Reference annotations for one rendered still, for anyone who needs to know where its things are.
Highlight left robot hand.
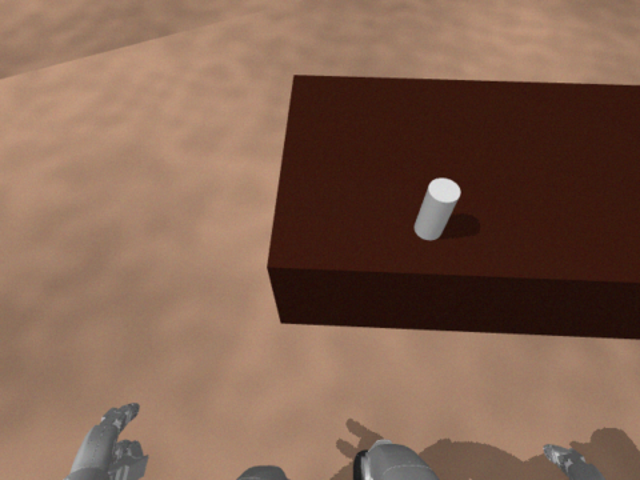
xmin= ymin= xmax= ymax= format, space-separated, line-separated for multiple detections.
xmin=70 ymin=403 xmax=149 ymax=480

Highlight right robot foot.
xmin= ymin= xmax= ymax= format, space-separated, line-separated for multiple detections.
xmin=353 ymin=450 xmax=369 ymax=480

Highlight right robot hand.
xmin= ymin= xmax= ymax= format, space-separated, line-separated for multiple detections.
xmin=543 ymin=444 xmax=606 ymax=480

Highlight can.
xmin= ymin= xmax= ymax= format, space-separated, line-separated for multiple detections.
xmin=414 ymin=178 xmax=461 ymax=240

